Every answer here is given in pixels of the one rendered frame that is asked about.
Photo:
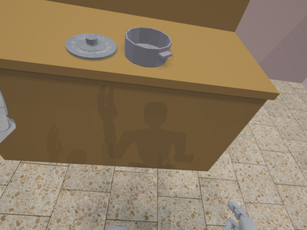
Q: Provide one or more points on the robot right hand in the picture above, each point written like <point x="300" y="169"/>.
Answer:
<point x="245" y="223"/>

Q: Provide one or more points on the pot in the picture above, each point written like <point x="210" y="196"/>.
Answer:
<point x="147" y="47"/>

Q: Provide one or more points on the table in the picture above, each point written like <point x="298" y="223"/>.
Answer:
<point x="182" y="115"/>

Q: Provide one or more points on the lid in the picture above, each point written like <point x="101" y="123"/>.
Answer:
<point x="77" y="46"/>

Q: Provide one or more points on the knob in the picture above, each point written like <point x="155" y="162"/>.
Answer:
<point x="91" y="39"/>

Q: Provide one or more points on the robot left hand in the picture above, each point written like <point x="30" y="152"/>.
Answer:
<point x="6" y="125"/>

